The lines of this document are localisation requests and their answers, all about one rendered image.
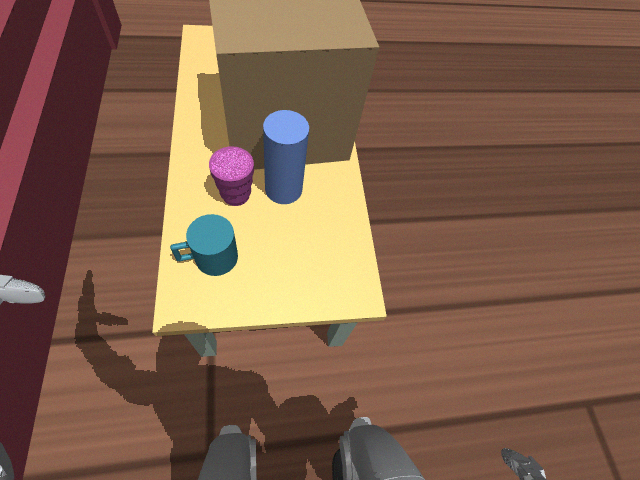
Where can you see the right robot hand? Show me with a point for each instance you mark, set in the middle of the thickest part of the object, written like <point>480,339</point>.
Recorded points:
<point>525,468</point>

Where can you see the coffee table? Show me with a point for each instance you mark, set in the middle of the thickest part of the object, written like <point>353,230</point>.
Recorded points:
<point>310,262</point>

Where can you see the left robot hand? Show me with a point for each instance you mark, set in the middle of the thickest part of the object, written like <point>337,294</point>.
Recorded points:
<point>19,291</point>

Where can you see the sofa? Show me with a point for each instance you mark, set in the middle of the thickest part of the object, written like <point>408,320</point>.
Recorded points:
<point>54,57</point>

